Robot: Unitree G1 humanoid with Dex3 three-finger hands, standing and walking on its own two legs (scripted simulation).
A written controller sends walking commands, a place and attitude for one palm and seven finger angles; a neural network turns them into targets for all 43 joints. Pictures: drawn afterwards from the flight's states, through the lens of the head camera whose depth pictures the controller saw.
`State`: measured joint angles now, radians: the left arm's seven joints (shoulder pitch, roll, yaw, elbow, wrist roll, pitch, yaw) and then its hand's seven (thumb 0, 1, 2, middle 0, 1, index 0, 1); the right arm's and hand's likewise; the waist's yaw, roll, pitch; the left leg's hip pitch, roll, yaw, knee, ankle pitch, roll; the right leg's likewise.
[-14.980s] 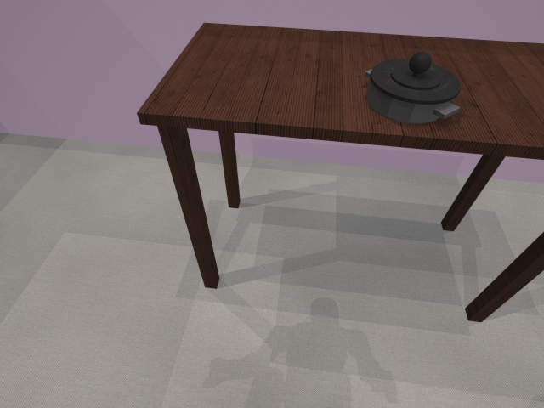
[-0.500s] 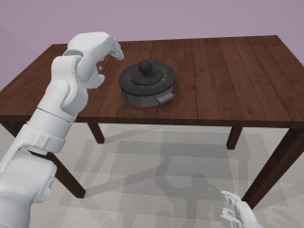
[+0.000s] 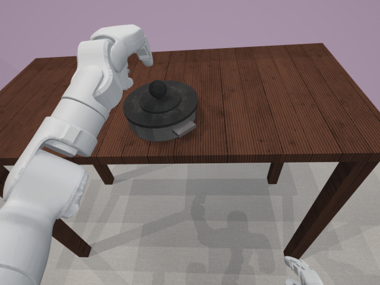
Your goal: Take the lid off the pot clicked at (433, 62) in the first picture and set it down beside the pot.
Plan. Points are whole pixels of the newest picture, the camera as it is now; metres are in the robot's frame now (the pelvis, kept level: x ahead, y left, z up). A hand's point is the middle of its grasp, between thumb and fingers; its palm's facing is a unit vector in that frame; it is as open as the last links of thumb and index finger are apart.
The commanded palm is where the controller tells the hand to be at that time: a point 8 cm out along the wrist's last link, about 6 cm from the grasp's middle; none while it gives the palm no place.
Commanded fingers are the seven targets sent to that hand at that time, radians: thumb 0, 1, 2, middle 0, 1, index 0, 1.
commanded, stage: move the open hand above the knob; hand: left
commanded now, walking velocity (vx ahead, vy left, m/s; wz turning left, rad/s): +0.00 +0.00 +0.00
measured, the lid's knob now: (158, 89) +0.52 +0.09 +0.17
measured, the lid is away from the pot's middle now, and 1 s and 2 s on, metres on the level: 0.00 0.00 0.00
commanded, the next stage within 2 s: lower the open fingers around the knob in 1.02 s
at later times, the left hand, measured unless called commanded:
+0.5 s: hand (149, 61) +0.49 +0.09 +0.26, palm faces -0.22 -0.02 -0.98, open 10.0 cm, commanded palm +0.47 +0.09 +0.32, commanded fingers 0.00 -0.41 1.74 -0.89 -0.08 -0.89 -0.08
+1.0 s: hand (137, 59) +0.48 +0.11 +0.27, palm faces -0.19 -0.05 -0.98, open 10.0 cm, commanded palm +0.47 +0.10 +0.32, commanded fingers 0.00 -0.41 1.74 -0.89 -0.08 -0.89 -0.08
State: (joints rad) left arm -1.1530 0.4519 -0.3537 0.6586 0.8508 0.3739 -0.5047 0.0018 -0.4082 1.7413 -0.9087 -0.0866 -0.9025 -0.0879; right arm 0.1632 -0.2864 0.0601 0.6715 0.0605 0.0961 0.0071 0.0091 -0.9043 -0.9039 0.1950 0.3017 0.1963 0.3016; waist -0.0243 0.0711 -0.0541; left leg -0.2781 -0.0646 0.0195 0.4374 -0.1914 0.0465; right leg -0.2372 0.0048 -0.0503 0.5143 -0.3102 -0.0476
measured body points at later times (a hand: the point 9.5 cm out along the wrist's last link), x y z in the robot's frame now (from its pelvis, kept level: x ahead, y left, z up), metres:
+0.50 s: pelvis +0.02 +0.01 +0.00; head +0.03 -0.02 +0.45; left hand +0.50 +0.09 +0.31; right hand +0.11 -0.23 -0.14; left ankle +0.02 +0.10 -0.74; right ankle -0.03 -0.08 -0.74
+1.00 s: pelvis +0.01 +0.03 +0.00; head +0.01 +0.00 +0.45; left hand +0.49 +0.11 +0.32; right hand +0.12 -0.22 -0.12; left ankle +0.02 +0.10 -0.74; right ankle -0.03 -0.08 -0.74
